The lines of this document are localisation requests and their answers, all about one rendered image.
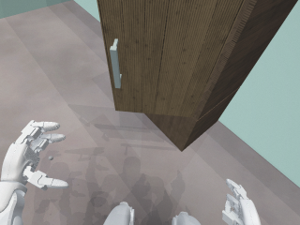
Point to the left robot hand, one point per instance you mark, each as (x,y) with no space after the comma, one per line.
(19,155)

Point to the right robot hand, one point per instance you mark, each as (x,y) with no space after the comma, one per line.
(244,211)

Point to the robot thigh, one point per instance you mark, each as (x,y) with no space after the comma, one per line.
(121,215)
(185,220)

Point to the handle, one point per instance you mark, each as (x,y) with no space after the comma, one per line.
(115,64)

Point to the cupboard door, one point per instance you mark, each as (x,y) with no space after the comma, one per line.
(167,50)

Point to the robot left forearm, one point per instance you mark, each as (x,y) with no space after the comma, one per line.
(12,202)

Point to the robot left thigh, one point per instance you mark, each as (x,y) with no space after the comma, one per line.
(121,215)

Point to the robot right thigh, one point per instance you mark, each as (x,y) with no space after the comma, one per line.
(185,220)

